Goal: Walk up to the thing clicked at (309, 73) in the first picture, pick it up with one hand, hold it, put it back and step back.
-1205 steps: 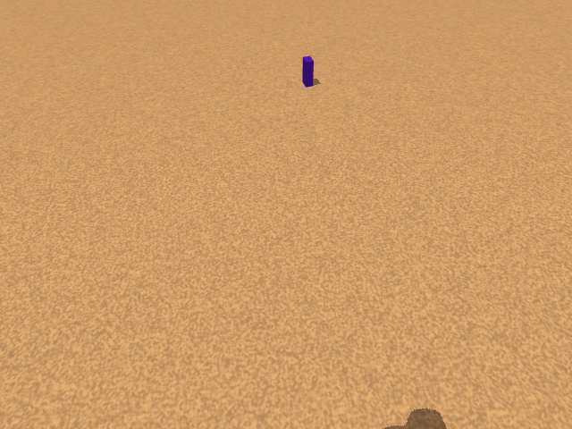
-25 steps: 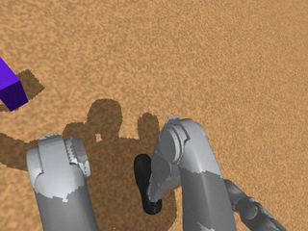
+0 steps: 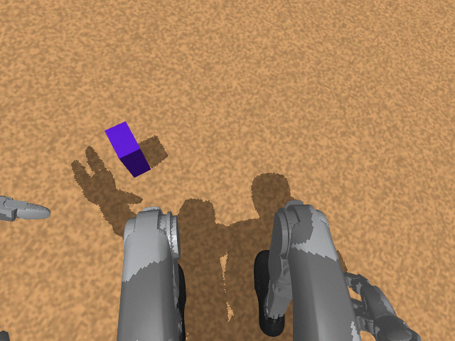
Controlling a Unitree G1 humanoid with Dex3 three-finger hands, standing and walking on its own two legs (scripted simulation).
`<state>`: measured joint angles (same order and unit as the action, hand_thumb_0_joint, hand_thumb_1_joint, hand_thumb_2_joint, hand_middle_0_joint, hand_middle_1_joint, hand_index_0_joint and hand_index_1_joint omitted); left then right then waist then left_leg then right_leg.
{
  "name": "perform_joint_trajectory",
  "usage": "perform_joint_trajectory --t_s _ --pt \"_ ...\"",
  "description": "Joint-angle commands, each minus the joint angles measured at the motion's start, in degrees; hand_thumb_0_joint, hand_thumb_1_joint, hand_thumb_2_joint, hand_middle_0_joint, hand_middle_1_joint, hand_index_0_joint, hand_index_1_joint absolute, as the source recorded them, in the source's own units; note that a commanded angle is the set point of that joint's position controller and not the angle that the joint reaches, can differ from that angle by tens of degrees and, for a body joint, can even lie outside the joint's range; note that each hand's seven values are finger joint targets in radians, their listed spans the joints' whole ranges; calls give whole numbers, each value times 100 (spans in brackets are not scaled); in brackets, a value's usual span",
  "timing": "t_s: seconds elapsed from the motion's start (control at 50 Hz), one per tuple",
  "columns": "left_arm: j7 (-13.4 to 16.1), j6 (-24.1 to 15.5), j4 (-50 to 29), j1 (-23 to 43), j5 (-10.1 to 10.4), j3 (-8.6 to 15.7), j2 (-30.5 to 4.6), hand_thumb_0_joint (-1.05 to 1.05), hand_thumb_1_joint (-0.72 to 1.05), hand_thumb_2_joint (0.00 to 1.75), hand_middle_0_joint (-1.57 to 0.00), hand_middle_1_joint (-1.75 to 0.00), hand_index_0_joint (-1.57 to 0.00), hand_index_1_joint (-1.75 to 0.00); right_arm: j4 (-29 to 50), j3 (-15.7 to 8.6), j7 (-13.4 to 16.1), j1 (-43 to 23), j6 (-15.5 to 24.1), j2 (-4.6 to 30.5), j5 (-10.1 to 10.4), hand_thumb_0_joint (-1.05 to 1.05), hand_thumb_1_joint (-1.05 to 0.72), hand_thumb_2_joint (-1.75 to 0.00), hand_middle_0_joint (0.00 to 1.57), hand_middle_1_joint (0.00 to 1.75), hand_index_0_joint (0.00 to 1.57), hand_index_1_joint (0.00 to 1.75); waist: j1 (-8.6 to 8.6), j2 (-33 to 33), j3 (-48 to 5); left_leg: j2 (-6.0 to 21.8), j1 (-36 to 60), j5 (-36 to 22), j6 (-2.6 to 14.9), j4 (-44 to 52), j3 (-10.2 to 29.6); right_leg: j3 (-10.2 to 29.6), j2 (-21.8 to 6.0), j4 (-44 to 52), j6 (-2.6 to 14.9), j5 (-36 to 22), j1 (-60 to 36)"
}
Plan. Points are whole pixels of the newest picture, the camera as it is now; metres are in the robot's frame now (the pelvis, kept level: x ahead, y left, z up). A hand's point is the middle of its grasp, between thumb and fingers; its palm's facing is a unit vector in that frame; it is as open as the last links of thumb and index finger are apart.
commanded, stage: home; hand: left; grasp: from the side
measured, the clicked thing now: (130, 152) +0.49 +0.25 -0.30
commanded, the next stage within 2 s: none
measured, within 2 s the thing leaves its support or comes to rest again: neither
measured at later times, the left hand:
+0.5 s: hand out of the picture +0.28 +0.27 +0.13, palm faces +0.21 -0.89 -0.41, open 17.3 cm
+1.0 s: hand out of the picture +0.24 +0.19 +0.28, palm faces +0.21 -0.93 -0.30, open 17.5 cm
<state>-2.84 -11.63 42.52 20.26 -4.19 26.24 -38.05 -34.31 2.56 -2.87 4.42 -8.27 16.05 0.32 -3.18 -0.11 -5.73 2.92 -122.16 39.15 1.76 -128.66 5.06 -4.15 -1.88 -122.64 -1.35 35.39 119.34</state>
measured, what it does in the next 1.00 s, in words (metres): rises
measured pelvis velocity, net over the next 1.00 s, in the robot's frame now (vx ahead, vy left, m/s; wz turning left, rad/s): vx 0.09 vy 0.00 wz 0.11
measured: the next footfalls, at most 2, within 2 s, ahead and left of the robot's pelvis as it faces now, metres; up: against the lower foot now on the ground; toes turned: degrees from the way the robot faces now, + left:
none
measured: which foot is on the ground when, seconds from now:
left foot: down 0.00-1.00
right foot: down 0.00-1.00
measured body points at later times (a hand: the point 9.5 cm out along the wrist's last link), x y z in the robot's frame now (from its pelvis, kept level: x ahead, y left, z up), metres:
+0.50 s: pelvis +0.06 -0.01 +0.23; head +0.18 +0.03 +0.66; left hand +0.27 +0.31 +0.16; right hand +0.26 -0.25 +0.14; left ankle +0.08 +0.12 -0.35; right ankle +0.11 -0.13 -0.35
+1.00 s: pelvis +0.09 +0.00 +0.33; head +0.11 +0.00 +0.78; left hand +0.23 +0.24 +0.30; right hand +0.28 -0.22 +0.26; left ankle +0.08 +0.12 -0.35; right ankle +0.11 -0.13 -0.35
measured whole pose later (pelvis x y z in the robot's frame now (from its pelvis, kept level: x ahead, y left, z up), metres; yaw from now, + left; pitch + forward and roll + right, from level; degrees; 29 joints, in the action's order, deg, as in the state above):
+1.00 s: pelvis +0.09 +0.00 +0.33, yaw +6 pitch +9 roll -2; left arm 9.4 15.1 -1.8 -27.6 0.6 -1.7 -12.0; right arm -27.0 1.9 10.3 15.8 4.2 11.9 1.7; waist -1.3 2.7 -7.6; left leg 2.9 -37.3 28.5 -0.6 -56.9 0.8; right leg -3.9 -1.1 -53.5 -0.5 26.2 36.0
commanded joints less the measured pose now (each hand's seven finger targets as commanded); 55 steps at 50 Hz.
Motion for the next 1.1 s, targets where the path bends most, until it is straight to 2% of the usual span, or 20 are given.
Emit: perform_joint_trajectory --t_s 0.0,0.04,0.08,0.12,0.16,0.2,0.26,0.3,0.32,0.38,0.42,0.52,0.54,0.58,0.6,0.72,0.88,0.92,1.0,1.08 --pt "369 255 -2142 -100 148 73 -1127 0 -49 9 -6 -6 -6 -6 772 -709 263 586 176 1223 172 0 -89 -90 20 30 20 30 80 656 -3919 -155 3202 -81 8 2679 -94 -44 250 2167 297 -16 -2607" --pt "515 423 -2800 -232 173 119 -1200 0 -48 9 -6 -6 -6 -6 859 -717 362 558 214 1146 236 0 -89 -90 20 30 20 30 105 672 -3900 -153 3454 -79 24 2968 -160 51 235 2497 294 6 -2993" --pt "649 587 -2815 -637 178 145 -1087 0 -48 10 -6 -6 -6 -6 961 -704 465 469 280 1058 265 0 -89 -90 20 30 20 30 169 687 -3789 -151 3759 -203 18 3255 -215 137 219 2795 287 -64 -3390" --pt "755 715 -2813 -836 205 7 -802 0 -46 11 -6 -7 -6 -7 991 -676 565 437 349 950 284 0 -89 -90 20 30 20 30 81 584 -3459 -163 3900 -163 28 3568 -219 168 208 3111 274 -24 -3648" --pt "842 827 -2914 -1046 250 -125 -550 0 -48 10 -6 -6 -6 -6 999 -675 666 438 429 843 281 0 -90 -90 20 30 20 30 117 570 -3376 -180 4182 -306 19 3809 -320 272 189 3491 264 -99 -4048" --pt "888 971 -2764 -1413 283 -382 -127 0 -52 7 -5 -6 -5 -6 1001 -662 746 471 530 803 281 0 -89 -90 20 30 20 30 92 577 -3288 -176 4694 -697 -4 4064 -317 246 194 3729 281 -474 -4267" --pt "969 1114 -3010 -1524 325 -635 188 0 -52 7 -5 -6 -5 -6 975 -626 830 626 654 704 265 0 -89 -90 20 30 20 30 86 695 -3186 -154 5400 -1266 -58 4468 -314 203 173 4093 291 -978 -4731" --pt "1023 1274 -2783 -1940 342 -825 424 0 -51 8 -5 -6 -5 -6 1012 -594 876 642 716 662 257 0 -89 -90 20 30 20 30 46 475 -2943 -169 5621 -1399 -43 4757 -330 203 173 4476 274 -1130 -5165" --pt "1041 1299 -3001 -1790 346 -951 521 0 -53 7 -5 -6 -5 -6 985 -568 900 656 764 627 241 0 -89 -90 20 30 20 30 -6 559 -2846 -162 5768 -1398 -55 4933 -315 185 164 4604 278 -1129 -5265" --pt "1141 1481 -3115 -2161 370 -1036 617 0 -53 6 -5 -5 -5 -6 1027 -549 968 684 871 606 245 0 -89 -90 20 30 20 30 110 542 -2708 -168 6288 -1501 -82 5449 -311 183 159 5073 276 -1206 -5803" --pt "1191 1622 -3121 -2579 379 -1284 886 0 -56 5 -5 -5 -5 -5 1093 -511 1015 699 936 559 225 0 -89 -90 20 30 20 30 92 613 -2533 -158 6663 -1677 -108 5777 -316 161 170 5357 270 -1375 -6161" --pt "1331 1884 -3741 -2934 403 -1593 1107 0 -58 4 -5 -5 -5 -5 1132 -469 1154 840 1049 463 214 0 -89 -90 20 30 20 30 92 674 -2173 -150 7512 -2180 -155 6472 -360 130 190 6068 249 -1804 -7015" --pt "1342 1978 -3545 -3213 408 -1750 1334 0 -58 4 -5 -5 -5 -5 1170 -449 1180 844 1067 438 219 0 -89 -90 20 30 20 30 40 555 -2003 -151 7599 -2337 -151 6597 -361 113 194 6216 238 -1942 -7214" --pt "1400 2048 -4171 -3178 422 -1740 1208 0 -55 5 -5 -5 -5 -5 1194 -440 1230 919 1107 408 210 0 -90 -90 20 30 20 30 96 638 -1997 -171 7920 -2492 -152 6835 -407 118 191 6480 221 -2118 -7606" --pt "1405 2139 -3981 -3576 418 -1859 1419 0 -54 6 -5 -5 -5 -5 1261 -434 1258 939 1128 391 208 0 -90 -90 20 30 20 30 91 539 -1880 -178 8048 -2566 -153 6990 -421 101 210 6622 214 -2193 -7775" --pt "1448 2411 -4800 -4291 472 -2317 1823 0 -56 5 -5 -5 -5 -5 1439 -376 1395 891 1278 283 175 0 -90 -90 20 30 20 30 111 410 -1233 -183 8530 -2510 -155 7688 -402 -19 261 7259 196 -2156 -8359" --pt "1341 2470 -5399 -4751 455 -2451 2020 0 -54 6 -5 -6 -5 -6 1597 -379 1423 856 1492 250 101 0 -90 -90 20 30 20 30 144 170 -582 -188 8771 -2420 -164 8136 -425 -75 301 7691 169 -2052 -8711" --pt "1307 2466 -5366 -4644 454 -2448 2041 0 -53 7 -5 -6 -5 -6 1607 -380 1409 812 1548 268 100 0 -90 -90 20 30 20 30 107 74 -283 -184 8749 -2113 -154 8252 -442 -76 304 7789 152 -1791 -8634" --pt "1238 2411 -5283 -4540 416 -2371 2029 0 -50 9 -5 -6 -5 -6 1545 -398 1391 846 1637 267 48 0 -90 -90 20 30 20 30 91 138 -447 -228 8834 -2044 -139 8233 -494 26 257 7884 148 -1750 -8741" --pt "1230 2384 -5407 -4457 413 -2389 2052 0 -52 7 -5 -6 -5 -6 1512 -394 1391 804 1720 260 42 0 -90 -90 20 30 20 30 120 172 -698 -239 9116 -2447 -158 8201 -517 59 238 7864 141 -2132 -8954"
